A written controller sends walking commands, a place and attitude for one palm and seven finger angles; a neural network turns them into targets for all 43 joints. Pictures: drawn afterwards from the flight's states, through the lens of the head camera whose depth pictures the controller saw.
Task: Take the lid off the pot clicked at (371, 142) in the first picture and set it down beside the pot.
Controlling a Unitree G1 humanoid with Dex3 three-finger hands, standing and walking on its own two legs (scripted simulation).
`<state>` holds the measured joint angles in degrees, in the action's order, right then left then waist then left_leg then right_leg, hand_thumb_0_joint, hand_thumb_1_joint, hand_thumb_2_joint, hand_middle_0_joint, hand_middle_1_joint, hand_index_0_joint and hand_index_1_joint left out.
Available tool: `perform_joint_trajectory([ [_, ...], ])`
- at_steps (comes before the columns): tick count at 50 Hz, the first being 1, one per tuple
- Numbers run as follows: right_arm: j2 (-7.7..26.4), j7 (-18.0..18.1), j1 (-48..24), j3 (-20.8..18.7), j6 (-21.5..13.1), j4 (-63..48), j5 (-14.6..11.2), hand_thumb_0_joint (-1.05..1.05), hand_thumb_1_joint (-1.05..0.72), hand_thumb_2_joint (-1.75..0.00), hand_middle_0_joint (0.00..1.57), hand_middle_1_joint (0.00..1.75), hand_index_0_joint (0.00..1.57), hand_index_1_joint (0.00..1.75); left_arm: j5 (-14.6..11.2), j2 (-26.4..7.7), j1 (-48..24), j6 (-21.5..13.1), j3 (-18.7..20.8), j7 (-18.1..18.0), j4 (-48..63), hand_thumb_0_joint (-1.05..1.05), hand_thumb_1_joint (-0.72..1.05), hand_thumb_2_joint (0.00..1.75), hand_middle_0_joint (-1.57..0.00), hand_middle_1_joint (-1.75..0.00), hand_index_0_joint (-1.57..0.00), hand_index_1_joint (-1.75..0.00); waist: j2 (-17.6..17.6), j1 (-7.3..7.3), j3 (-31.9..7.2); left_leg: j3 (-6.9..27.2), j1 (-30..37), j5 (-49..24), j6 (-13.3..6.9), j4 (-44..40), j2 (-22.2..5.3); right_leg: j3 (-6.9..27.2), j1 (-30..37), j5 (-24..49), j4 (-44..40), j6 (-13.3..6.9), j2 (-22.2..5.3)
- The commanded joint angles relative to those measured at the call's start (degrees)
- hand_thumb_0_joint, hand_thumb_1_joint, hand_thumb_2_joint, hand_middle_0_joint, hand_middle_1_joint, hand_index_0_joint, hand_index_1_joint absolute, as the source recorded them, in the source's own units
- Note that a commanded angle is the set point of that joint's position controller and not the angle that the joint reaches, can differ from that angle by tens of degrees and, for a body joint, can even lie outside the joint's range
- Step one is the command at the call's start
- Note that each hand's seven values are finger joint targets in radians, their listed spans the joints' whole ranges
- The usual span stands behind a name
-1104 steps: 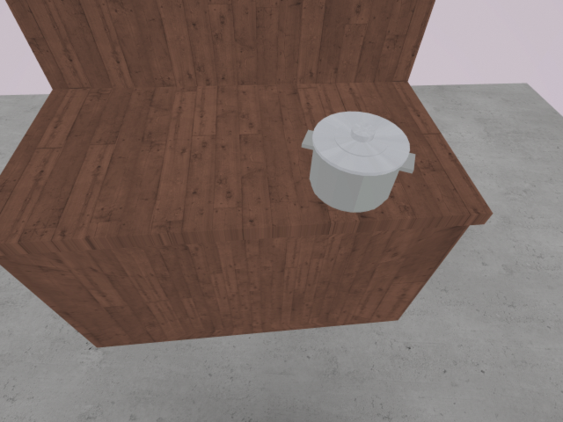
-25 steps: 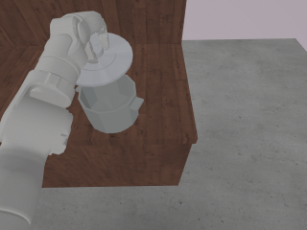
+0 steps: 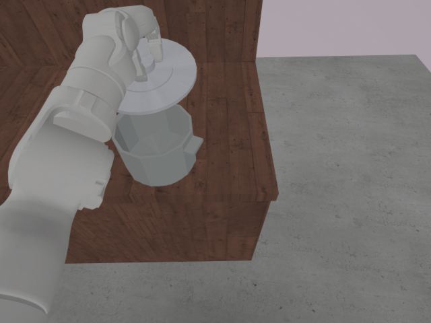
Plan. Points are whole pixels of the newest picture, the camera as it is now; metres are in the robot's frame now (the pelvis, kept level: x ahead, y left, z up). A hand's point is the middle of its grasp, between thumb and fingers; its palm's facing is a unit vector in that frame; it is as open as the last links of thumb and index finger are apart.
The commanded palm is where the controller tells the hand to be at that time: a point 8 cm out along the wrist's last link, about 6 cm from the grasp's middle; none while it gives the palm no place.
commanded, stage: move the lid sideways beside the pot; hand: left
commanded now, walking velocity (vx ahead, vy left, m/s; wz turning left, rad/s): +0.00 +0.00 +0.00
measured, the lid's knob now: (141, 63) +0.54 +0.09 +0.20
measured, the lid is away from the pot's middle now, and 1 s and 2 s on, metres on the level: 0.01 0.13 0.23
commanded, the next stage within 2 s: lower the lid onto the table in 1.98 s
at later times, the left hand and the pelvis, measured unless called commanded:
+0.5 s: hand (91, 67) +0.51 +0.17 +0.21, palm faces -0.33 -0.08 -0.94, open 7.5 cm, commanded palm +0.52 +0.17 +0.28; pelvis +0.00 -0.01 +0.00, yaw +0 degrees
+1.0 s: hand (56, 72) +0.51 +0.23 +0.21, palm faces -0.34 -0.07 -0.94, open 7.5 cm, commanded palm +0.53 +0.23 +0.28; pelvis +0.00 +0.01 +0.00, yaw +0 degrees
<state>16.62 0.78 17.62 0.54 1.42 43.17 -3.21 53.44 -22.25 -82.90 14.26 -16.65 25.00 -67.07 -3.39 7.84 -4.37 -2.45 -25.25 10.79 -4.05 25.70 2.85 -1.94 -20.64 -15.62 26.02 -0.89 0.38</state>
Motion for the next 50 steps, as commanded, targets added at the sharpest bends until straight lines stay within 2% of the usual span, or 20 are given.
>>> perform_joint_trajectory([
  [1,9.44,1.62,3.03,-2.53,-0.91,-4.15,-0.09,0.0,-0.9,-0.9,0.2,0.3,0.2,0.3,2.07,-16.86,-35.55,1.2,3.92,-3.64,8.87,0.0,0.75,0.8,-0.82,-1.09,-0.83,-1.09,7.11,0.94,-23.99,5.08,20.34,-15.15,-0.95,1.03,-0.68,1.32,0.42,20.38,-2.96,-1.06,1.34],
  [6,8.96,1.81,3.19,-2.8,-0.94,-5.22,0.29,0.0,-0.9,-0.9,0.2,0.3,0.2,0.3,4.09,-19.98,-36.84,0.15,5.09,-3.54,12.14,0.0,0.75,0.8,-0.82,-1.09,-0.83,-1.09,3.95,0.45,-27.69,5.28,22.84,-20.13,-1.06,2.42,-0.69,1.76,1.82,23.94,-2.68,-1.08,1.41],
  [7,9.32,1.83,3.06,-2.88,-0.69,-5.45,0.28,0.0,-0.9,-0.9,0.2,0.3,0.2,0.3,4.5,-23.85,-36.61,-0.09,7.86,-3.44,12.75,0.0,0.75,0.8,-0.82,-1.09,-0.83,-1.09,5.15,0.18,-28.89,5.19,22.76,-20.44,-1.16,2.74,-0.51,2.08,3.56,25.54,-2.4,-0.8,1.53],
  [8,9.11,1.88,2.88,-2.82,-0.48,-5.95,0.3,0.0,-0.9,-0.9,0.2,0.3,0.2,0.3,4.65,-24.41,-36.59,-0.32,7.54,-3.11,12.95,0.0,0.75,0.8,-0.82,-1.09,-0.83,-1.09,4.4,0.14,-29.9,4.87,22.36,-20.47,-1.25,2.59,-0.1,2.37,4.76,26.38,-2.42,-0.7,1.44],
  [9,8.97,1.93,2.65,-2.87,-0.3,-6.1,0.14,0.0,-0.9,-0.9,0.2,0.3,0.2,0.3,4.41,-24.35,-35.62,-0.45,7.62,-2.7,12.66,0.0,0.75,0.8,-0.82,-1.09,-0.83,-1.09,4.61,0.09,-29.33,4.7,22.18,-21.12,-1.37,2.69,-0.13,2.35,4.93,27.34,-2.4,-0.69,1.36],
  [11,8.81,1.6,2.93,-3.26,0.09,-5.84,-0.31,0.0,-0.9,-0.9,0.2,0.3,0.2,0.3,3.23,-17.52,-33.71,-0.59,2.44,-1.34,12.41,0.0,0.75,0.8,-0.82,-1.09,-0.83,-1.09,3.75,0.77,-27.44,4.63,23.32,-23.48,-1.29,3.1,-0.5,1.79,2.15,26.77,-2.93,-0.6,1.29],
  [14,9.51,1.12,2.66,-3.55,0.91,-5.57,-0.3,0.0,-0.9,-0.9,0.2,0.3,0.2,0.3,3.39,-19.91,-32.33,-0.79,3.99,-0.32,12.7,0.0,0.75,0.8,-0.82,-1.09,-0.83,-1.09,2.64,0.84,-25.35,4.69,24.03,-22.68,-1.46,3.75,-0.27,1.55,0.21,25.11,-3.25,-0.48,1.84],
  [18,9.52,1.05,2.37,-3.83,1.56,-5.69,-0.26,0.0,-0.9,-0.9,0.2,0.3,0.2,0.3,2.15,-22.78,-33.28,-2.79,5.48,1.1,17.8,0.0,0.75,0.8,-0.82,-1.09,-0.83,-1.09,2.16,0.63,-27.69,4.78,25.26,-24.85,-1.88,4.39,0.05,1.95,2.29,27.76,-3.21,-0.2,1.87],
  [21,9.54,1.26,2.26,-3.88,1.93,-5.22,-0.78,0.0,-0.9,-0.9,0.2,0.3,0.2,0.3,1.32,-20.75,-32.04,-3.58,3.23,1.86,18.04,0.0,0.75,0.8,-0.82,-1.09,-0.83,-1.09,2.2,0.97,-25.68,4.31,24.88,-24.24,-1.97,4.41,-0.26,1.66,1.32,27.19,-3.63,-0.27,1.77],
  [23,9.9,1.22,1.8,-3.61,2.29,-5.21,-0.78,0.0,-0.9,-0.9,0.2,0.3,0.2,0.3,1.92,-24.83,-31.94,-3.91,5.69,1.6,17.7,0.0,0.75,0.8,-0.82,-1.09,-0.83,-1.09,1.28,0.64,-25.02,4.54,23.99,-22.24,-1.87,4.18,-0.04,1.58,1.53,25.72,-3.43,-0.31,1.93],
  [26,9.38,1.28,1.58,-3.86,1.94,-5.49,-0.81,0.0,-0.9,-0.9,0.2,0.3,0.2,0.3,0.98,-21.63,-32.92,-5.18,3.38,1.7,21.23,0.0,0.75,0.8,-0.82,-1.09,-0.83,-1.09,-1.4,0.61,-26.33,5.26,27.14,-25.72,-1.73,4.72,-0.55,1.05,-0.47,24.67,-3.25,-0.6,1.95],
  [27,9.74,1.19,1.58,-3.76,2.23,-4.83,-0.95,0.0,-0.9,-0.9,0.2,0.3,0.2,0.3,1.56,-23.24,-30.63,-4.89,4.74,1.62,17.91,0.0,0.75,0.8,-0.82,-1.09,-0.83,-1.09,-0.56,0.69,-24.26,5.25,26.37,-24.88,-1.71,4.95,-0.58,1.1,-1.51,23.78,-3.17,-0.41,2.25],
  [29,9.99,1.38,1.69,-3.5,2.37,-4.9,-0.99,0.0,-0.9,-0.9,0.2,0.3,0.2,0.3,1.74,-27.03,-31.24,-5.01,6.88,1.48,18.05,0.0,0.75,0.8,-0.82,-1.09,-0.83,-1.09,0.35,0.43,-25.24,5.04,24.91,-21.42,-1.71,4.07,-0.46,1.06,0.43,22.81,-3.3,-0.45,2.07],
  [33,10.24,1.92,1.29,-3.17,2.5,-4.85,-1.2,0.0,-0.9,-0.9,0.2,0.3,0.2,0.3,1.83,-28.88,-31.33,-5.44,7.16,1.51,16.04,0.0,0.75,0.8,-0.82,-1.09,-0.83,-1.09,2.56,0.63,-24.85,4.32,22.27,-18.27,-1.77,3.78,-0.42,1.2,2.08,23.22,-3.28,-0.2,1.73],
  [37,10.28,1.91,1.39,-3.35,2.39,-4.7,-1.33,0.0,-0.9,-0.9,0.2,0.3,0.2,0.3,2.2,-28.48,-32.49,-6.4,6.32,1.56,17.55,0.0,0.75,0.8,-0.82,-1.09,-0.83,-1.09,-0.52,0.68,-25.2,5.17,24.88,-21.0,-1.54,4.4,-0.96,0.73,-0.59,21.72,-3.02,-0.38,1.98],
  [41,10.38,1.84,2.15,-3.5,2.44,-4.13,-1.34,0.0,-0.9,-0.9,0.2,0.3,0.2,0.3,1.52,-25.33,-30.77,-7.06,4.19,2.36,14.81,0.0,0.75,0.8,-0.82,-1.09,-0.83,-1.09,-1.64,0.88,-24.17,5.88,26.17,-22.73,-1.28,4.7,-1.35,-0.06,-4.23,18.79,-3.14,-0.65,2.18],
  [42,10.65,1.69,2.74,-3.47,2.71,-3.56,-1.34,0.0,-0.9,-0.9,0.2,0.3,0.2,0.3,1.77,-26.35,-30.07,-7.0,5.11,2.32,13.26,0.0,0.75,0.8,-0.82,-1.09,-0.83,-1.09,-1.52,1.1,-22.89,5.98,25.97,-21.85,-1.2,4.83,-1.5,-0.33,-5.27,17.83,-3.03,-0.54,2.43],
  [46,10.66,1.88,3.24,-3.81,2.29,-3.72,-0.95,0.0,-0.9,-0.9,0.2,0.3,0.2,0.3,1.69,-28.12,-34.08,-8.53,5.72,2.34,18.25,0.0,0.75,0.8,-0.82,-1.09,-0.83,-1.09,-2.1,0.83,-27.44,6.53,28.56,-25.43,-1.25,5.36,-1.63,-0.14,-4.57,19.15,-2.82,-0.74,2.48],
  [48,10.74,2.01,4.38,-3.8,2.52,-3.3,-0.94,0.0,-0.9,-0.9,0.2,0.3,0.2,0.3,2.14,-29.68,-33.3,-8.84,6.81,2.21,16.51,0.0,0.75,0.8,-0.82,-1.09,-0.83,-1.09,-0.68,1.19,-27.07,6.73,28.07,-23.7,-1.29,5.18,-1.59,-0.35,-4.47,17.74,-3.0,-0.47,2.88],
  [50,10.9,2.2,4.85,-3.79,2.54,-3.46,-1.06,0.0,-0.9,-0.9,0.2,0.3,0.2,0.3,2.47,-32.99,-32.72,-9.51,8.88,2.18,15.99,0.0,0.75,0.8,-0.82,-1.09,-0.83,-1.09,0.21,0.83,-27.19,6.39,26.54,-22.26,-1.34,4.89,-1.51,-0.23,-2.92,17.94,-3.03,-0.57,2.8],
])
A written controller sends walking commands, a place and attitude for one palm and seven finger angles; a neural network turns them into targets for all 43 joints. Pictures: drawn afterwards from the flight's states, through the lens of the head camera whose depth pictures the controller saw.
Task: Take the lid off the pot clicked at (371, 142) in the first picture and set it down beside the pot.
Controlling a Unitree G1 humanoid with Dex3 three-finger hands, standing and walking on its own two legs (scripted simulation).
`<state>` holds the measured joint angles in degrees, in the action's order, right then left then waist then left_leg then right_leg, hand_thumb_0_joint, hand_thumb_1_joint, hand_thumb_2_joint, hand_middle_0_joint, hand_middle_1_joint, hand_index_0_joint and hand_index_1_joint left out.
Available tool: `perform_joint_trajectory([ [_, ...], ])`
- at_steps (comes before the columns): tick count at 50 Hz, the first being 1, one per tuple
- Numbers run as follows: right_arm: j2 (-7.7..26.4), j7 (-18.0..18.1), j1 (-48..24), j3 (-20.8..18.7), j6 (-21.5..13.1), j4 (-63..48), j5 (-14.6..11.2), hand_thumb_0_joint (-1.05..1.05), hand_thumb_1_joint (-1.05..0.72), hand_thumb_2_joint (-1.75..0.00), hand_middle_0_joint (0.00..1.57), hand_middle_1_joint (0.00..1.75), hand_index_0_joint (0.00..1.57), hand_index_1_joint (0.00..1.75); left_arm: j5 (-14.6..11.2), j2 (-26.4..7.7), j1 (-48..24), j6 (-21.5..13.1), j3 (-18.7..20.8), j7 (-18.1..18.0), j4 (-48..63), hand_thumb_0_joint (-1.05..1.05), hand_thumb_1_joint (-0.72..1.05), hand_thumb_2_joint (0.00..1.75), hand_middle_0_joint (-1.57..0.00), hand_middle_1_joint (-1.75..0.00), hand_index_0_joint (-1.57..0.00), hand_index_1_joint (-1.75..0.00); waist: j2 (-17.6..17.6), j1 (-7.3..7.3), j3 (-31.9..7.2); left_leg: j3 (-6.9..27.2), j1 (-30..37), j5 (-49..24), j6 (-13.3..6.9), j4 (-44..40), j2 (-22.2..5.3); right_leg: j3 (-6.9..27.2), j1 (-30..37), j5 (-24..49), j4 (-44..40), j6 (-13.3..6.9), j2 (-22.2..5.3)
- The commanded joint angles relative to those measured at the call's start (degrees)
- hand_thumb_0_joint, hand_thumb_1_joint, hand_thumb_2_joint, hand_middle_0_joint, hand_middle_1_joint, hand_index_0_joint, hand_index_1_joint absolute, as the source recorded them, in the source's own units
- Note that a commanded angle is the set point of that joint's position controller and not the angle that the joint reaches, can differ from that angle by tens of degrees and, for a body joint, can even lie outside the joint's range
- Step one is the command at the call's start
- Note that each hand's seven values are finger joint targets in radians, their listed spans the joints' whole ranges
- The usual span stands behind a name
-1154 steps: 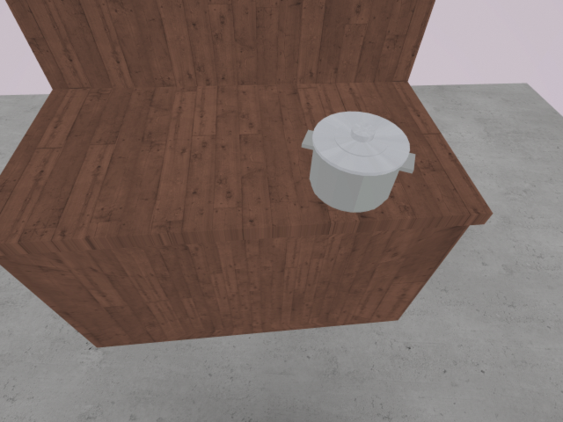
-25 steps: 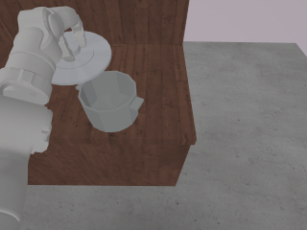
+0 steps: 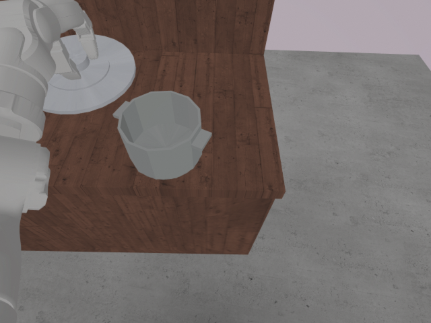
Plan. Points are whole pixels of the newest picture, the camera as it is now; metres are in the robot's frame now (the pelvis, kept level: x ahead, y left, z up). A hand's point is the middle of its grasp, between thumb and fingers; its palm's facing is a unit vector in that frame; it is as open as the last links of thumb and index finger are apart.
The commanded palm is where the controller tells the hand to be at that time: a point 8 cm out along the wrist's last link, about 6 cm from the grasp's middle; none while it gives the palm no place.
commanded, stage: move the lid sideways beside the pot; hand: left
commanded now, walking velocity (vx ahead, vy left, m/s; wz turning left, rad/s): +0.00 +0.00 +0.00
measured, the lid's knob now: (73, 60) +0.53 +0.22 +0.19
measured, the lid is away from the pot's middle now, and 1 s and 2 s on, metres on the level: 0.13 0.23 0.23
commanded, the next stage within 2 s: lower the lid onto the table in 0.98 s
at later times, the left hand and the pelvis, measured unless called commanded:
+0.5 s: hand (24, 57) +0.50 +0.27 +0.22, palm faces -0.33 -0.11 -0.94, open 7.5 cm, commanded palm +0.53 +0.27 +0.29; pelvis +0.00 +0.01 +0.00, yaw +0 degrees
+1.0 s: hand out of the picture +0.50 +0.32 +0.21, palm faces -0.34 -0.11 -0.93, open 7.5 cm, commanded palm +0.54 +0.31 +0.29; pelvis +0.00 +0.01 +0.00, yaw -1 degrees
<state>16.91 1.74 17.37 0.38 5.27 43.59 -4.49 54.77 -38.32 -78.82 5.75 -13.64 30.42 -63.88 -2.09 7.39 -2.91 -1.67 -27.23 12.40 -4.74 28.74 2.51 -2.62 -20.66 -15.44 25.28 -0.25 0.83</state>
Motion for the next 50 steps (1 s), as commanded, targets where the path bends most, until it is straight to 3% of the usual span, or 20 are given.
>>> perform_joint_trajectory([
  [1,10.66,1.19,4.74,-3.54,-1.5,-3.99,0.31,0.0,-0.9,-0.9,0.2,0.3,0.2,0.3,0.64,-15.99,-36.49,-1.26,4.85,-3.02,12.53,0.0,0.75,0.8,-0.82,-1.09,-0.83,-1.09,-2.66,0.82,-28.45,5.76,28.64,-27.11,-0.47,2.03,-1.08,0.45,-3.43,19.06,-2.11,-1.5,2.18],
  [6,10.71,0.64,5.74,-3.64,-1.14,-4.29,0.42,0.0,-0.9,-0.9,0.2,0.3,0.2,0.3,1.88,-16.6,-34.68,-1.92,5.43,-3.2,11.66,0.0,0.75,0.8,-0.82,-1.09,-0.83,-1.09,-5.58,0.21,-27.08,6.9,30.97,-32.8,0.53,2.79,-1.92,-0.28,-6.77,17.39,-1.81,-1.8,2.69],
  [7,10.83,0.53,6.15,-3.62,-0.83,-4.38,0.56,0.0,-0.9,-0.9,0.2,0.3,0.2,0.3,2.45,-18.55,-34.01,-2.01,7.11,-3.47,11.13,0.0,0.75,0.8,-0.82,-1.09,-0.83,-1.09,-5.77,0.2,-26.95,6.95,30.63,-32.36,0.57,3.1,-1.89,-0.23,-6.49,17.07,-1.59,-1.66,2.96],
  [10,10.87,0.62,6.76,-3.63,-0.5,-4.46,0.28,0.0,-0.9,-0.9,0.2,0.3,0.2,0.3,2.3,-16.63,-34.24,-1.79,5.16,-3.2,9.44,0.0,0.75,0.8,-0.82,-1.09,-0.83,-1.09,-4.32,0.82,-25.94,6.87,29.44,-28.07,0.53,2.6,-1.94,-0.67,-7.19,14.83,-2.09,-1.63,3.01],
  [11,10.98,0.68,6.63,-3.75,-0.53,-4.55,0.19,0.0,-0.9,-0.9,0.2,0.3,0.2,0.3,1.76,-15.76,-35.35,-2.05,4.36,-2.92,11.45,0.0,0.75,0.8,-0.82,-1.09,-0.83,-1.09,-4.72,0.66,-27.1,7.08,31.1,-31.78,0.77,2.78,-2.38,-0.66,-7.38,16.13,-2.01,-1.76,2.78],
  [13,11.06,0.64,7.09,-3.96,-0.42,-4.77,0.62,0.0,-0.9,-0.9,0.2,0.3,0.2,0.3,2.51,-19.03,-37.96,-2.5,6.34,-3.18,14.32,0.0,0.75,0.8,-0.82,-1.09,-0.83,-1.09,-6.5,0.68,-30.27,7.46,33.14,-32.02,0.73,3.04,-2.31,-0.41,-7.08,15.43,-1.95,-1.64,3.12],
  [16,10.6,1.07,7.53,-4.31,-1.06,-4.82,0.79,0.0,-0.9,-0.9,0.2,0.3,0.2,0.3,1.75,-16.65,-39.72,-3.56,4.61,-2.83,17.76,0.0,0.75,0.8,-0.82,-1.09,-0.83,-1.09,-8.35,0.75,-32.09,8.29,37.02,-35.58,1.41,3.28,-2.95,-0.78,-9.2,14.18,-2.33,-1.79,3.19],
  [19,11.02,1.19,7.78,-3.82,-0.69,-3.84,0.29,0.0,-0.9,-0.9,0.2,0.3,0.2,0.3,1.44,-18.45,-34.62,-3.25,6.08,-2.41,10.1,0.0,0.75,0.8,-0.82,-1.09,-0.83,-1.09,-3.71,1.24,-26.74,7.17,31.09,-26.8,0.36,2.51,-2.29,-0.83,-8.56,12.29,-2.95,-1.44,3.17],
  [23,11.37,1.14,7.08,-3.17,-0.24,-3.23,-0.09,0.0,-0.9,-0.9,0.2,0.3,0.2,0.3,1.5,-16.89,-34.5,-3.0,3.65,-2.33,7.66,0.0,0.75,0.8,-0.82,-1.09,-0.83,-1.09,-4.84,1.15,-22.71,6.89,27.98,-22.05,0.5,1.86,-2.29,-1.4,-10.14,10.31,-2.72,-1.68,2.99],
  [26,11.17,1.6,6.89,-2.93,-0.72,-3.95,0.06,0.0,-0.9,-0.9,0.2,0.3,0.2,0.3,2.28,-19.54,-36.53,-3.99,4.74,-2.78,11.6,0.0,0.75,0.8,-0.82,-1.09,-0.83,-1.09,-7.29,0.62,-25.61,6.7,29.91,-24.5,0.52,2.61,-2.51,-1.02,-8.99,11.75,-2.61,-2.07,2.94],
  [30,11.22,2.32,7.07,-2.64,-0.98,-3.73,-0.61,0.0,-0.9,-0.9,0.2,0.3,0.2,0.3,1.69,-19.34,-34.47,-4.19,4.34,-2.4,8.68,0.0,0.75,0.8,-0.82,-1.09,-0.83,-1.09,-5.12,1.37,-23.74,6.57,27.87,-18.18,0.03,1.63,-2.42,-1.07,-8.94,8.97,-3.01,-1.55,3.01],
  [31,11.4,2.55,6.87,-2.61,-1.11,-3.65,-0.5,0.0,-0.9,-0.9,0.2,0.3,0.2,0.3,1.08,-19.62,-35.73,-4.84,4.36,-2.04,11.19,0.0,0.75,0.8,-0.82,-1.09,-0.83,-1.09,-6.16,0.79,-25.55,6.34,29.05,-20.5,0.05,1.67,-2.77,-1.05,-8.05,10.48,-2.76,-1.73,2.67],
  [37,11.57,3.33,6.97,-1.89,-1.28,-3.53,-1.08,0.0,-0.9,-0.9,0.2,0.3,0.2,0.3,1.3,-24.83,-33.0,-5.92,7.06,-1.93,9.23,0.0,0.75,0.8,-0.82,-1.09,-0.83,-1.09,-5.04,0.9,-23.85,5.51,25.89,-18.61,-0.35,2.18,-2.49,-0.66,-6.3,11.82,-2.1,-1.36,2.83],
  [39,11.36,3.53,7.1,-1.73,-1.34,-3.73,-1.26,0.0,-0.9,-0.9,0.2,0.3,0.2,0.3,1.37,-24.63,-32.66,-6.0,6.31,-1.8,8.66,0.0,0.75,0.8,-0.82,-1.09,-0.83,-1.09,-4.87,1.07,-23.23,4.88,24.33,-16.62,-0.57,2.03,-2.26,-0.55,-5.44,11.73,-2.26,-1.21,2.77],
  [40,11.6,3.6,7.05,-1.63,-1.24,-3.69,-1.29,0.0,-0.9,-0.9,0.2,0.3,0.2,0.3,1.55,-27.42,-33.19,-6.41,7.91,-1.84,10.18,0.0,0.75,0.8,-0.82,-1.09,-0.83,-1.09,-5.94,0.66,-23.81,4.95,24.44,-17.46,-0.51,2.29,-2.44,-0.44,-4.76,12.47,-2.02,-1.31,2.8],
  [42,11.63,3.61,6.99,-1.74,-1.16,-3.93,-1.17,0.0,-0.9,-0.9,0.2,0.3,0.2,0.3,1.89,-28.05,-34.66,-6.81,8.47,-1.85,13.06,0.0,0.75,0.8,-0.82,-1.09,-0.83,-1.09,-8.91,0.33,-25.99,5.58,27.54,-23.95,-0.16,3.19,-2.84,-0.4,-5.4,14.56,-1.44,-1.39,2.97],
  [44,11.39,3.75,7.66,-1.65,-1.13,-4.06,-1.06,0.0,-0.9,-0.9,0.2,0.3,0.2,0.3,2.4,-29.9,-33.18,-7.03,9.6,-1.7,11.81,0.0,0.75,0.8,-0.82,-1.09,-0.83,-1.09,-8.2,0.37,-26.18,5.45,27.11,-25.55,-0.36,3.8,-2.78,-0.42,-4.56,15.55,-1.44,-1.2,3.21],
  [46,11.16,3.56,7.55,-1.95,-1.05,-4.38,-1.13,0.0,-0.9,-0.9,0.2,0.3,0.2,0.3,1.54,-27.41,-32.23,-7.16,8.07,-1.13,12.45,0.0,0.75,0.8,-0.82,-1.09,-0.83,-1.09,-9.41,0.21,-27.36,5.62,29.25,-31.32,-0.19,4.38,-3.08,-0.38,-5.54,17.47,-1.15,-1.14,3.06],
  [49,11.51,2.99,7.97,-2.02,-0.16,-3.56,-1.38,0.0,-0.9,-0.9,0.2,0.3,0.2,0.3,1.06,-25.72,-29.99,-6.03,7.05,-0.42,8.38,0.0,0.75,0.8,-0.82,-1.09,-0.83,-1.09,-6.44,0.96,-23.69,5.23,26.55,-27.62,-0.57,4.59,-2.91,-0.68,-6.96,16.11,-1.49,-0.68,3.37],
  [50,11.65,2.89,7.88,-2.19,-0.04,-3.43,-1.44,0.0,-0.9,-0.9,0.2,0.3,0.2,0.3,1.01,-24.93,-30.8,-5.76,6.32,-0.34,9.11,0.0,0.75,0.8,-0.82,-1.09,-0.83,-1.09,-7.54,1.16,-24.0,5.18,27.01,-26.58,-0.47,4.47,-3.06,-0.87,-7.88,15.18,-1.48,-0.75,3.29],
])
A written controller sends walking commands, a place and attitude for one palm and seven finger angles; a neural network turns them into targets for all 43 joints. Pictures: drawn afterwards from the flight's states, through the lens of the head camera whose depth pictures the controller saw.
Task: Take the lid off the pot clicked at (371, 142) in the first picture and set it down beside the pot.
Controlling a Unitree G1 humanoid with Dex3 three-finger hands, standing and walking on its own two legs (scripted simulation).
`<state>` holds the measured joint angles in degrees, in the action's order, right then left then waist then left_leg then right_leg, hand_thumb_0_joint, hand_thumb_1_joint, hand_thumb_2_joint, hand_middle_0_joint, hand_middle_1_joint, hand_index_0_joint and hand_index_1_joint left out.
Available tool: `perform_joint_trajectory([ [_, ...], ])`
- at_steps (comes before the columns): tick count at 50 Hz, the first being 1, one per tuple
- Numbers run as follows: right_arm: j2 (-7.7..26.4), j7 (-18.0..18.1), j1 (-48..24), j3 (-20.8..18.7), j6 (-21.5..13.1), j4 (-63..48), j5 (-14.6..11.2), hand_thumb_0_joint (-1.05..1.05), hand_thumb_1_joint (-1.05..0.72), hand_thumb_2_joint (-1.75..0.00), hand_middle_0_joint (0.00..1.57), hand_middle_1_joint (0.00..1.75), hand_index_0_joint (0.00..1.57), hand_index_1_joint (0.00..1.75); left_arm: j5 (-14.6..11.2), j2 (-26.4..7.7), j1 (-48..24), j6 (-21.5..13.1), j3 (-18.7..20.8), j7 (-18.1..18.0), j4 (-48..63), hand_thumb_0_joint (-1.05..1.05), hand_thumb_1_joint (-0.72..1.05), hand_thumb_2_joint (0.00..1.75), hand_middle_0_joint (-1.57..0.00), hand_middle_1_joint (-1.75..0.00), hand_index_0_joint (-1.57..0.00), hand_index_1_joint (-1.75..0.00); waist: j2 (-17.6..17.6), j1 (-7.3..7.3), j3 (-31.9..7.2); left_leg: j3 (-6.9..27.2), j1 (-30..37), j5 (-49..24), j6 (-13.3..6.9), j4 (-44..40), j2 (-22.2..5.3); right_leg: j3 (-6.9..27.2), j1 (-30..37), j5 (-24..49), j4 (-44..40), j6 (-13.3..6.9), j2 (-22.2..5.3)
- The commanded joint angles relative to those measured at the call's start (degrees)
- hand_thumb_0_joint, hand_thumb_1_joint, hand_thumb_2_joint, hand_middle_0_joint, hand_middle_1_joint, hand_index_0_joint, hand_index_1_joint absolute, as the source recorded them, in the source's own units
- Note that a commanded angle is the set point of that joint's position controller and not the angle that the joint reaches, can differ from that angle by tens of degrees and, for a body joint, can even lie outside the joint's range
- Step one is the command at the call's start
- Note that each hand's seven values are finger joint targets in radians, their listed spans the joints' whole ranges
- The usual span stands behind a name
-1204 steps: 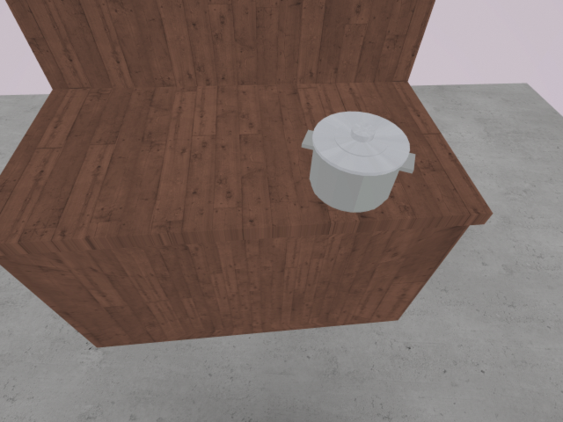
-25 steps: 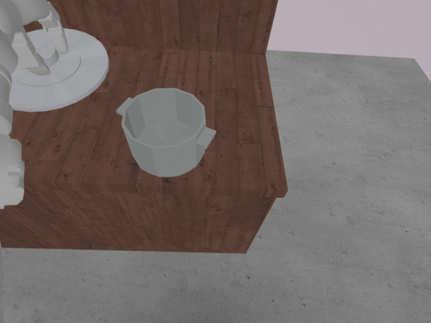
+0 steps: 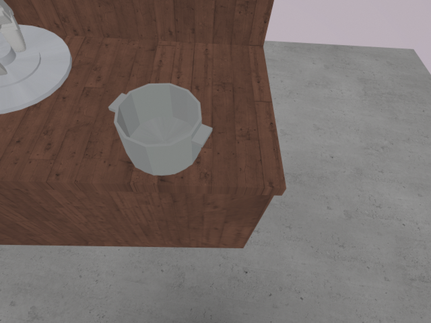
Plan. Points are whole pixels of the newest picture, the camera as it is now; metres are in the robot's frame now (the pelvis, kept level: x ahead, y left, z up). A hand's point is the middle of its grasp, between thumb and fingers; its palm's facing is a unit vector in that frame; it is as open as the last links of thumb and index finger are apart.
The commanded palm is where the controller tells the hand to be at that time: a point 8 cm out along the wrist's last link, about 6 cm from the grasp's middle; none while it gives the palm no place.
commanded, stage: lower the lid onto the table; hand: left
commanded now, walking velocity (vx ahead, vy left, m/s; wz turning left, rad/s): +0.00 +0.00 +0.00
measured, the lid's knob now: out of the picture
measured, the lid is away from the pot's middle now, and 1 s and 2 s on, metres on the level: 0.23 0.23 0.23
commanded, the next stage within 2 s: none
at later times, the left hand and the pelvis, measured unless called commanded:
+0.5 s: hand (2, 68) +0.49 +0.31 +0.18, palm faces -0.40 -0.12 -0.91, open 7.5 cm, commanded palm +0.54 +0.31 +0.26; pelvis +0.00 +0.00 +0.00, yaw +0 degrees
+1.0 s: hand (7, 81) +0.49 +0.32 +0.15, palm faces -0.42 -0.11 -0.90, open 7.5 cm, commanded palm +0.55 +0.32 +0.22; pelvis +0.00 +0.01 -0.01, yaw -1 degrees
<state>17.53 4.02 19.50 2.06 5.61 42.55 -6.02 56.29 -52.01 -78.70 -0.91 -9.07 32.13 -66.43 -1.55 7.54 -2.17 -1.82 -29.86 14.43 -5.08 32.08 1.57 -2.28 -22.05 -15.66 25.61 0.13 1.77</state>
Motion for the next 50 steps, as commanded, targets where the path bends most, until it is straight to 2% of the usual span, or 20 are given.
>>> perform_joint_trajectory([
  [1,10.89,0.67,5.67,-3.87,-0.41,-2.43,0.26,0.0,-0.9,-0.9,0.2,0.3,0.2,0.3,-0.74,-11.16,-31.46,0.47,1.81,-1.87,13.49,0.0,0.75,0.8,-0.82,-1.09,-0.83,-1.09,-8.38,0.39,-26.54,5.4,31.28,-32.64,-0.15,1.46,-2.42,-1.3,-5.81,17.26,-1.41,-1.26,2.22],
  [2,11.15,0.5,5.92,-4.11,-0.08,-2.35,0.51,0.0,-0.9,-0.9,0.2,0.3,0.2,0.3,-0.15,-13.5,-33.64,0.55,3.55,-2.17,16.01,0.0,0.75,0.8,-0.82,-1.09,-0.83,-1.09,-9.58,0.44,-28.52,6.02,32.74,-34.58,-0.03,1.91,-2.41,-1.0,-5.73,17.48,-1.27,-1.16,2.58],
  [6,10.59,0.58,6.72,-4.16,-0.49,-2.25,0.57,0.0,-0.9,-0.9,0.2,0.3,0.2,0.3,-0.31,-12.47,-32.21,0.61,2.99,-1.88,13.86,0.0,0.75,0.8,-0.82,-1.09,-0.83,-1.09,-8.84,0.61,-29.49,6.28,33.71,-38.07,-0.03,2.49,-2.33,-1.11,-6.18,18.34,-1.08,-1.03,2.69],
  [9,10.86,0.27,6.55,-3.83,0.21,-2.15,0.35,0.0,-0.9,-0.9,0.2,0.3,0.2,0.3,-0.27,-13.59,-29.38,1.08,3.59,-2.01,9.41,0.0,0.75,0.8,-0.82,-1.09,-0.83,-1.09,-5.45,1.03,-26.4,5.12,28.32,-30.07,-0.36,2.25,-1.69,-1.09,-5.24,16.89,-1.0,-0.76,2.6],
  [11,10.72,0.27,5.72,-3.85,0.3,-2.36,0.26,0.0,-0.9,-0.9,0.2,0.3,0.2,0.3,-0.61,-10.03,-31.37,0.87,0.89,-1.98,11.64,0.0,0.75,0.8,-0.82,-1.09,-0.83,-1.09,-9.05,0.76,-26.63,5.4,30.11,-32.86,0.09,2.14,-2.12,-1.24,-6.96,17.14,-0.8,-1.22,2.28],
  [14,10.77,0.37,6.39,-3.91,0.26,-2.54,0.74,0.0,-0.9,-0.9,0.2,0.3,0.2,0.3,0.77,-14.61,-33.47,0.63,4.32,-2.97,14.37,0.0,0.75,0.8,-0.82,-1.09,-0.83,-1.09,-10.05,0.61,-29.32,6.18,31.84,-33.71,0.16,2.83,-2.16,-1.09,-6.43,16.52,-0.47,-1.24,2.79],
  [19,10.95,1.04,6.44,-3.48,0.34,-2.9,0.18,0.0,-0.9,-0.9,0.2,0.3,0.2,0.3,0.0,-14.34,-30.31,-0.28,3.9,-3.21,10.89,0.0,0.75,0.8,-0.82,-1.09,-0.83,-1.09,-6.28,1.09,-26.68,5.06,26.82,-25.4,-0.13,2.15,-1.98,-1.12,-5.69,14.71,-0.3,-1.03,2.51],
  [24,10.97,1.53,6.81,-3.52,-0.13,-2.8,0.31,0.0,-0.9,-0.9,0.2,0.3,0.2,0.3,0.4,-14.21,-32.55,-1.16,3.68,-3.85,13.76,0.0,0.75,0.8,-0.82,-1.09,-0.83,-1.09,-11.03,1.18,-27.89,5.58,29.21,-24.75,0.22,2.3,-2.4,-1.21,-7.9,12.38,-0.11,-1.43,2.62],
  [26,10.81,1.92,6.95,-3.43,-0.53,-3.01,0.38,0.0,-0.9,-0.9,0.2,0.3,0.2,0.3,0.07,-15.17,-31.37,-2.14,4.62,-3.91,14.57,0.0,0.75,0.8,-0.82,-1.09,-0.83,-1.09,-10.63,0.63,-29.1,5.72,30.4,-28.56,0.28,2.72,-2.77,-1.23,-7.55,14.0,0.3,-1.57,2.48],
  [30,11.2,1.95,7.61,-3.24,-0.23,-2.69,-0.04,0.0,-0.9,-0.9,0.2,0.3,0.2,0.3,-0.36,-15.28,-26.55,-2.23,4.75,-3.85,8.57,0.0,0.75,0.8,-0.82,-1.09,-0.83,-1.09,-5.9,1.34,-24.57,4.37,23.64,-19.41,-0.19,2.41,-2.01,-1.01,-6.8,12.22,0.36,-1.14,2.53],
  [31,11.11,2.04,7.48,-3.18,-0.32,-2.87,-0.07,0.0,-0.9,-0.9,0.2,0.3,0.2,0.3,-0.78,-13.6,-26.34,-2.74,3.52,-3.64,9.54,0.0,0.75,0.8,-0.82,-1.09,-0.83,-1.09,-6.9,0.97,-25.21,4.28,24.38,-21.63,-0.16,2.35,-2.17,-1.2,-7.11,13.11,0.69,-1.38,2.32],
  [32,11.48,1.98,7.7,-3.23,0.01,-2.53,-0.13,0.0,-0.9,-0.9,0.2,0.3,0.2,0.3,-0.55,-14.75,-25.34,-2.5,4.74,-3.91,7.93,0.0,0.75,0.8,-0.82,-1.09,-0.83,-1.09,-5.88,1.24,-24.24,4.55,24.17,-21.17,-0.03,2.79,-2.26,-1.15,-7.99,12.51,0.91,-1.24,2.57],
  [33,11.44,1.84,7.78,-3.33,0.17,-2.45,0.02,0.0,-0.9,-0.9,0.2,0.3,0.2,0.3,-0.38,-13.84,-28.23,-2.47,3.47,-3.9,10.56,0.0,0.75,0.8,-0.82,-1.09,-0.83,-1.09,-8.57,1.28,-25.34,4.66,25.05,-22.4,0.06,2.72,-2.26,-1.07,-8.27,12.82,0.89,-1.35,2.6],
  [35,11.33,2.01,8.62,-3.55,-0.09,-2.54,0.22,0.0,-0.9,-0.9,0.2,0.3,0.2,0.3,0.37,-15.69,-28.56,-2.92,4.99,-4.4,11.28,0.0,0.75,0.8,-0.82,-1.09,-0.83,-1.09,-9.93,1.3,-26.32,5.24,26.9,-24.23,0.21,3.34,-2.51,-1.18,-9.13,12.34,0.89,-1.48,2.84],
  [36,11.07,2.2,8.46,-3.32,-0.21,-2.65,0.17,0.0,-0.9,-0.9,0.2,0.3,0.2,0.3,-0.07,-14.36,-27.71,-3.49,4.06,-4.18,11.43,0.0,0.75,0.8,-0.82,-1.09,-0.83,-1.09,-10.35,1.04,-26.52,5.1,27.36,-27.01,0.37,3.54,-2.74,-1.33,-9.4,13.38,1.23,-1.6,2.76],
  [38,11.36,2.2,9.04,-3.58,0.11,-2.55,0.46,0.0,-0.9,-0.9,0.2,0.3,0.2,0.3,0.36,-18.12,-29.09,-3.78,6.93,-4.55,13.7,0.0,0.75,0.8,-0.82,-1.09,-0.83,-1.09,-10.23,1.05,-29.09,5.7,28.52,-28.7,0.38,4.14,-2.82,-1.13,-8.44,14.2,1.59,-1.38,3.06],
  [41,11.0,2.26,9.36,-4.02,-0.1,-2.41,0.28,0.0,-0.9,-0.9,0.2,0.3,0.2,0.3,-0.57,-12.02,-28.21,-4.25,3.27,-3.98,12.98,0.0,0.75,0.8,-0.82,-1.09,-0.83,-1.09,-12.03,1.31,-28.28,6.53,31.44,-32.37,1.18,3.96,-3.41,-1.78,-12.48,12.69,1.5,-1.55,3.04],
  [45,11.38,1.88,10.25,-4.31,0.43,-1.91,0.84,0.0,-0.9,-0.9,0.2,0.3,0.2,0.3,0.02,-16.35,-27.73,-4.46,6.95,-4.56,12.65,0.0,0.75,0.8,-0.82,-1.09,-0.83,-1.09,-10.08,1.24,-29.43,6.47,29.93,-30.8,0.87,4.92,-3.08,-1.51,-11.6,12.71,1.79,-1.37,3.27],
  [47,11.43,1.8,10.24,-4.34,0.64,-1.81,0.86,0.0,-0.9,-0.9,0.2,0.3,0.2,0.3,-0.01,-14.5,-26.96,-4.93,5.89,-4.67,12.28,0.0,0.75,0.8,-0.82,-1.09,-0.83,-1.09,-11.38,1.31,-29.33,6.89,31.36,-34.09,1.5,5.41,-3.3,-1.59,-13.57,12.81,2.22,-1.43,3.41],
  [50,11.45,1.53,10.65,-4.39,0.87,-1.31,0.76,0.0,-0.9,-0.9,0.2,0.3,0.2,0.3,-0.08,-11.46,-25.63,-4.58,3.8,-4.57,8.84,0.0,0.75,0.8,-0.82,-1.09,-0.83,-1.09,-9.53,1.78,-25.89,6.75,28.7,-27.72,1.24,4.91,-3.29,-2.03,-15.63,9.59,1.9,-1.49,3.53],
])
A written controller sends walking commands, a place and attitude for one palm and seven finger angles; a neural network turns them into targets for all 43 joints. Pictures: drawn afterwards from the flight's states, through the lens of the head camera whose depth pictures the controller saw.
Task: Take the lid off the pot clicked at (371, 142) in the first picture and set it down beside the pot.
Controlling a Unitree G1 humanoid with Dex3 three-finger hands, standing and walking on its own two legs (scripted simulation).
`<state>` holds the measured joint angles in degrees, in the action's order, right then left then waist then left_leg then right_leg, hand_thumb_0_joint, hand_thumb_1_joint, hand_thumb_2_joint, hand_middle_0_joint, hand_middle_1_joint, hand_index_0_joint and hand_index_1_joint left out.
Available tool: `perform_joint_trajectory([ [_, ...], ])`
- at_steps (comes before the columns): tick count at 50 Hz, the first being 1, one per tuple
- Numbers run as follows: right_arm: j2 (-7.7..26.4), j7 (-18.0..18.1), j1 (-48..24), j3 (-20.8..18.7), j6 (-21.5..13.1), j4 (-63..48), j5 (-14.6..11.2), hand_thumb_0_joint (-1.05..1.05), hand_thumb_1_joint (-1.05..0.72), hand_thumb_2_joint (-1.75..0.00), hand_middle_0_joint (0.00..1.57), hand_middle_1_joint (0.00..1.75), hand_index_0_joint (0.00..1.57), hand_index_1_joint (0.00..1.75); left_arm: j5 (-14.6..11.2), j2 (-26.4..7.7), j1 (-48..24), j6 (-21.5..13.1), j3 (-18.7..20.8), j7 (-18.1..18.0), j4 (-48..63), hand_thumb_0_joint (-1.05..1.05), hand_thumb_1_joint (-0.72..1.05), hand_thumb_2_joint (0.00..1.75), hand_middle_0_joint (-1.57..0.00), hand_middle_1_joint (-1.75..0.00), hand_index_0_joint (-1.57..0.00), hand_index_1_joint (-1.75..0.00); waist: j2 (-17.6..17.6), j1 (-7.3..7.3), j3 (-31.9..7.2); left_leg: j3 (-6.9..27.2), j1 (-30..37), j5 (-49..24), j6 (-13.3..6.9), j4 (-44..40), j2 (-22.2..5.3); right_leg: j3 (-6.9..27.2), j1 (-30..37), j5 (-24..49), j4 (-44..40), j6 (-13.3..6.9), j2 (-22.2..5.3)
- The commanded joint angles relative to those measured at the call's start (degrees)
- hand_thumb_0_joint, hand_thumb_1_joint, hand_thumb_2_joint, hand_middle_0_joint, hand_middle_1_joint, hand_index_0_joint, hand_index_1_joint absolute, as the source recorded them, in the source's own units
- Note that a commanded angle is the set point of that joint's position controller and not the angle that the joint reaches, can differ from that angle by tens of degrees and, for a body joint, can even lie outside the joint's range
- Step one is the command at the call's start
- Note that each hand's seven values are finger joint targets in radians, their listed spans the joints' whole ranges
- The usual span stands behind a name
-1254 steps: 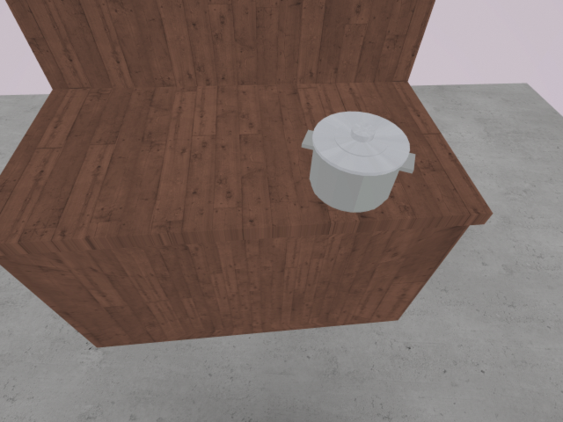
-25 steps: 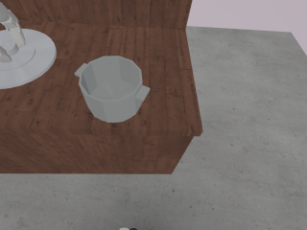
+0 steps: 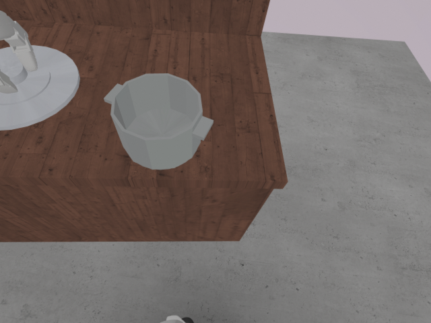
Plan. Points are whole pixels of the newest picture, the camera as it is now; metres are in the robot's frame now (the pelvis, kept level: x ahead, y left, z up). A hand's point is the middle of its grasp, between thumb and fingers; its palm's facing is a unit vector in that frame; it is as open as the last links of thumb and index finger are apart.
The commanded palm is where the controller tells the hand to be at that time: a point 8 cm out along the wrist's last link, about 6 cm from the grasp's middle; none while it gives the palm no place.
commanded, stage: lower the lid onto the table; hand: left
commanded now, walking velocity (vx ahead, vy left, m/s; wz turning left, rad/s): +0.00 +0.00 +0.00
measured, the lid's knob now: (9, 73) +0.52 +0.32 +0.13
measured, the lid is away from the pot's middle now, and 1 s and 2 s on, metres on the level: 0.23 0.23 0.24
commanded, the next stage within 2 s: none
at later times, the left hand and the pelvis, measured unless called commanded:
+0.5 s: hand (12, 89) +0.48 +0.31 +0.13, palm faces -0.46 -0.09 -0.88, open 7.5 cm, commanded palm +0.56 +0.31 +0.20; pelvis -0.01 +0.00 -0.01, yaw -1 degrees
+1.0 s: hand (21, 101) +0.49 +0.32 +0.09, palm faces -0.49 -0.11 -0.86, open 7.5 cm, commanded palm +0.57 +0.32 +0.16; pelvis +0.00 +0.00 -0.01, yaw -2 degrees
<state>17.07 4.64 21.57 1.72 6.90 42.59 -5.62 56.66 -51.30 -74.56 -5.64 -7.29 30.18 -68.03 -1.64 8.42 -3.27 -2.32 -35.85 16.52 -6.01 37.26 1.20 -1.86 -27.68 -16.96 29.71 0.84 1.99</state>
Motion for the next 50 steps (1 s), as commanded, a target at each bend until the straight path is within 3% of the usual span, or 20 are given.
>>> perform_joint_trajectory([
  [1,11.88,1.07,8.2,-3.99,-0.42,-1.54,0.38,0.0,-0.9,-0.9,0.2,0.3,0.2,0.3,-0.72,-13.44,-30.32,-0.56,2.97,-2.58,12.44,0.0,0.75,0.8,-0.82,-1.09,-0.83,-1.09,-10.55,0.13,-26.39,7.08,35.69,-32.74,2.34,-0.06,-3.22,-2.45,-9.13,12.26,-1.73,-2.46,3.04],
  [3,11.88,1.08,8.58,-4.13,-0.2,-1.63,0.67,0.0,-0.9,-0.9,0.2,0.3,0.2,0.3,-0.02,-13.11,-31.55,-0.47,2.73,-3.04,12.59,0.0,0.75,0.8,-0.82,-1.09,-0.83,-1.09,-11.16,0.82,-27.62,7.36,36.09,-32.29,2.49,0.32,-2.97,-2.24,-9.78,11.76,-1.54,-2.3,3.29],
  [4,11.9,1.22,8.87,-4.17,-0.27,-1.67,0.72,0.0,-0.9,-0.9,0.2,0.3,0.2,0.3,0.19,-16.17,-31.41,-0.89,4.98,-3.34,13.23,0.0,0.75,0.8,-0.82,-1.09,-0.83,-1.09,-9.65,0.6,-28.41,7.28,35.33,-30.27,2.25,0.42,-2.99,-2.18,-8.45,11.46,-1.54,-2.21,3.3],
  [6,11.71,1.53,8.47,-3.9,-0.47,-2.03,0.47,0.0,-0.9,-0.9,0.2,0.3,0.2,0.3,-0.57,-13.83,-30.77,-1.78,3.37,-3.24,13.67,0.0,0.75,0.8,-0.82,-1.09,-0.83,-1.09,-10.76,0.42,-28.02,7.46,35.91,-31.32,2.53,0.14,-3.29,-2.48,-9.65,11.34,-1.15,-2.5,3.1],
  [9,11.93,1.68,8.98,-4.07,-0.4,-1.8,0.69,0.0,-0.9,-0.9,0.2,0.3,0.2,0.3,-0.2,-16.09,-31.1,-2.19,5.1,-3.72,14.18,0.0,0.75,0.8,-0.82,-1.09,-0.83,-1.09,-10.36,0.68,-28.4,7.43,35.31,-29.05,2.39,0.31,-3.28,-2.17,-9.5,10.57,-1.13,-2.31,3.23],
  [12,11.83,1.84,8.91,-3.98,-0.44,-1.92,0.73,0.0,-0.9,-0.9,0.2,0.3,0.2,0.3,-0.25,-14.62,-30.48,-2.9,4.36,-4.08,14.07,0.0,0.75,0.8,-0.82,-1.09,-0.83,-1.09,-11.95,0.7,-28.4,7.64,36.07,-31.17,2.88,0.54,-3.34,-2.17,-10.78,10.45,-0.71,-2.44,3.24],
  [15,11.83,1.85,9.56,-3.8,-0.49,-1.98,0.68,0.0,-0.9,-0.9,0.2,0.3,0.2,0.3,0.1,-16.75,-28.51,-2.78,5.95,-4.69,11.51,0.0,0.75,0.8,-0.82,-1.09,-0.83,-1.09,-9.66,0.62,-26.45,7.19,32.95,-27.64,2.29,0.43,-3.0,-2.11,-9.79,10.3,-0.76,-2.54,3.26],
  [21,11.81,1.92,9.43,-3.74,-0.46,-2.05,0.36,0.0,-0.9,-0.9,0.2,0.3,0.2,0.3,-0.26,-12.09,-27.73,-2.98,2.72,-4.69,11.02,0.0,0.75,0.8,-0.82,-1.09,-0.83,-1.09,-10.5,0.65,-25.51,7.29,33.07,-26.98,2.64,0.02,-3.47,-2.47,-11.99,9.07,-0.29,-2.83,3.15],
  [22,12.11,1.89,9.59,-3.86,-0.39,-1.87,0.58,0.0,-0.9,-0.9,0.2,0.3,0.2,0.3,0.07,-14.66,-27.12,-2.98,4.8,-5.03,10.77,0.0,0.75,0.8,-0.82,-1.09,-0.83,-1.09,-10.23,0.69,-25.57,7.19,32.8,-26.25,2.37,0.53,-3.36,-2.08,-11.83,8.79,-0.35,-2.61,3.36],
  [25,12.04,2.24,9.72,-3.82,-0.46,-2.09,0.28,0.0,-0.9,-0.9,0.2,0.3,0.2,0.3,-0.19,-14.26,-27.26,-3.18,4.14,-5.03,11.01,0.0,0.75,0.8,-0.82,-1.09,-0.83,-1.09,-8.62,1.26,-25.97,6.61,30.56,-21.11,1.76,0.12,-2.93,-1.78,-10.64,8.25,-0.35,-2.54,3.1],
  [26,11.96,2.46,9.45,-3.74,-0.62,-1.97,0.25,0.0,-0.9,-0.9,0.2,0.3,0.2,0.3,-0.81,-13.39,-27.91,-3.94,3.64,-4.92,13.18,0.0,0.75,0.8,-0.82,-1.09,-0.83,-1.09,-10.8,0.81,-27.2,6.65,32.59,-24.69,2.1,0.13,-3.47,-2.08,-11.15,9.06,0.05,-2.76,2.95],
  [29,12.1,2.76,10.16,-3.73,-0.67,-1.7,0.46,0.0,-0.9,-0.9,0.2,0.3,0.2,0.3,-0.35,-17.28,-27.42,-4.31,6.3,-5.47,13.48,0.0,0.75,0.8,-0.82,-1.09,-0.83,-1.09,-9.52,1.08,-27.72,6.26,30.97,-22.79,1.73,0.76,-3.12,-1.58,-9.63,9.41,0.08,-2.49,3.15],
  [32,11.98,3.04,10.4,-3.66,-0.93,-1.68,0.48,0.0,-0.9,-0.9,0.2,0.3,0.2,0.3,-0.45,-16.51,-26.61,-4.91,6.11,-5.89,13.47,0.0,0.75,0.8,-0.82,-1.09,-0.83,-1.09,-12.43,1.2,-27.94,6.77,33.38,-28.19,2.47,1.11,-3.52,-1.8,-11.48,10.14,0.47,-2.54,3.27],
  [35,11.9,3.01,10.41,-3.47,-0.97,-1.78,0.36,0.0,-0.9,-0.9,0.2,0.3,0.2,0.3,-0.1,-17.31,-24.48,-4.58,6.54,-6.31,10.99,0.0,0.75,0.8,-0.82,-1.09,-0.83,-1.09,-9.97,1.2,-25.67,5.85,29.67,-24.23,1.76,1.06,-2.98,-1.54,-10.14,10.42,0.28,-2.54,3.23],
  [36,11.84,3.1,10.3,-3.1,-0.98,-1.97,0.17,0.0,-0.9,-0.9,0.2,0.3,0.2,0.3,-0.44,-18.06,-23.48,-5.09,7.06,-6.42,11.68,0.0,0.75,0.8,-0.82,-1.09,-0.83,-1.09,-10.19,0.52,-26.47,5.75,30.05,-27.39,1.95,1.25,-3.21,-1.81,-9.55,11.78,0.85,-2.64,3.15],
  [41,11.78,2.96,10.61,-3.28,-0.82,-1.96,0.3,0.0,-0.9,-0.9,0.2,0.3,0.2,0.3,0.3,-17.57,-23.22,-4.83,6.73,-6.63,10.78,0.0,0.75,0.8,-0.82,-1.09,-0.83,-1.09,-10.53,0.75,-26.89,5.49,30.22,-29.41,1.96,2.21,-3.27,-1.76,-10.23,12.8,1.13,-2.53,3.36],
  [43,11.98,2.91,10.99,-3.28,-0.33,-2.23,0.55,0.0,-0.9,-0.9,0.2,0.3,0.2,0.3,0.98,-20.87,-22.73,-4.73,8.59,-6.85,10.11,0.0,0.75,0.8,-0.82,-1.09,-0.83,-1.09,-9.95,0.78,-28.0,5.21,29.01,-29.27,1.76,3.09,-2.8,-1.3,-9.09,13.53,1.5,-2.26,3.5],
  [45,12.08,3.04,10.75,-3.25,-0.31,-2.26,0.11,0.0,-0.9,-0.9,0.2,0.3,0.2,0.3,0.31,-18.57,-21.51,-4.59,6.8,-6.35,8.42,0.0,0.75,0.8,-0.82,-1.09,-0.83,-1.09,-7.93,1.44,-26.4,4.6,26.89,-25.85,1.47,2.67,-2.74,-1.27,-9.19,13.07,1.39,-2.06,3.35],
  [47,12.2,3.02,10.66,-3.3,-0.22,-2.07,0.12,0.0,-0.9,-0.9,0.2,0.3,0.2,0.3,0.02,-17.81,-21.38,-5.03,6.39,-6.15,9.32,0.0,0.75,0.8,-0.82,-1.09,-0.83,-1.09,-10.68,1.35,-27.23,4.68,28.87,-29.09,1.75,3.23,-3.03,-1.33,-10.73,13.22,1.87,-2.11,3.52],
  [50,12.02,3.3,10.99,-3.27,0.11,-2.05,0.32,0.0,-0.9,-0.9,0.2,0.3,0.2,0.3,0.74,-21.7,-22.86,-5.77,8.7,-6.43,11.74,0.0,0.75,0.8,-0.82,-1.09,-0.83,-1.09,-11.93,1.29,-29.44,4.99,29.15,-29.06,1.68,3.97,-3.02,-1.06,-10.1,13.3,2.02,-2.13,3.51],
])
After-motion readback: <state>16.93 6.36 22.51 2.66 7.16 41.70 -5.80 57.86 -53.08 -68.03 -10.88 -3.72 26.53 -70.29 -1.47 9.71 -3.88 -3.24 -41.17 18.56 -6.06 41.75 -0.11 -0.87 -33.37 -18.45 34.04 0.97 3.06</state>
